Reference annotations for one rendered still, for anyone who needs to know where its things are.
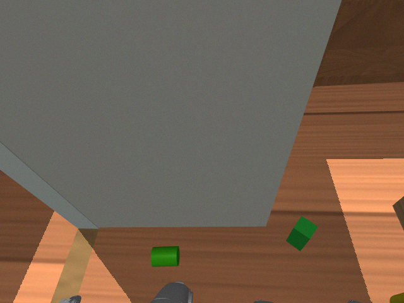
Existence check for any bookshelf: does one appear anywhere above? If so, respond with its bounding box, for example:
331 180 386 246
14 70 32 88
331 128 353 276
313 0 404 88

